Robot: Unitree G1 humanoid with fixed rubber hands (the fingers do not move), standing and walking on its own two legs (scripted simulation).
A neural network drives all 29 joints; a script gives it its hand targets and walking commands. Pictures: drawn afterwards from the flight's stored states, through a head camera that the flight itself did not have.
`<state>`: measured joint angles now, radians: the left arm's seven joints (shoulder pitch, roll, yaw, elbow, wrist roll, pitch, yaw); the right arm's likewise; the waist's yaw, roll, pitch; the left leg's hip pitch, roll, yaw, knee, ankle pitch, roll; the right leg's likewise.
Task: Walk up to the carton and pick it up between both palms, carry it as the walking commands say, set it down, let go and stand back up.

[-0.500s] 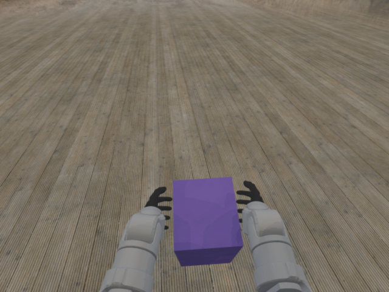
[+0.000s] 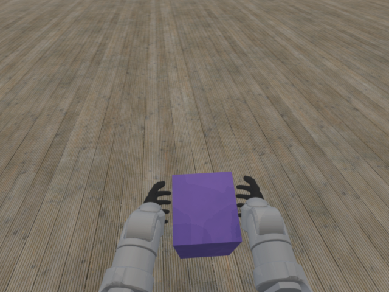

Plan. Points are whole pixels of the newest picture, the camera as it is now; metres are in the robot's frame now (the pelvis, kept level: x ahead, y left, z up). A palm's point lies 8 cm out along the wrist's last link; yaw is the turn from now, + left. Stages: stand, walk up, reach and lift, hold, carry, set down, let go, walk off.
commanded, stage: carry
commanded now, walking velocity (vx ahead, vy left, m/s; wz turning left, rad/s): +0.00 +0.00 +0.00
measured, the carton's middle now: (203, 219) +0.36 -0.01 -0.08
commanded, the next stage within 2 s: hold in 1.86 s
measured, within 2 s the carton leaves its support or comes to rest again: neither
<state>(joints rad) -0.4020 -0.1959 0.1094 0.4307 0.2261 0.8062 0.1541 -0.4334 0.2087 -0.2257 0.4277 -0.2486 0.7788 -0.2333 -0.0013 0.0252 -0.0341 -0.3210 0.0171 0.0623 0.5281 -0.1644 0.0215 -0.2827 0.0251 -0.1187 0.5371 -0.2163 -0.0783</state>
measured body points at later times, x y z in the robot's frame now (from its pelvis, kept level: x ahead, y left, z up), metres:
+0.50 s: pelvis -0.01 -0.01 +0.00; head -0.03 -0.02 +0.45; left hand +0.31 +0.10 +0.03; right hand +0.31 -0.13 +0.03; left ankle +0.08 +0.11 -0.73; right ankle +0.05 -0.07 -0.73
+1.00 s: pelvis -0.02 +0.03 +0.00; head -0.03 +0.03 +0.45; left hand +0.31 +0.14 +0.03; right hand +0.31 -0.09 +0.04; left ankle +0.08 +0.11 -0.73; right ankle +0.05 -0.07 -0.73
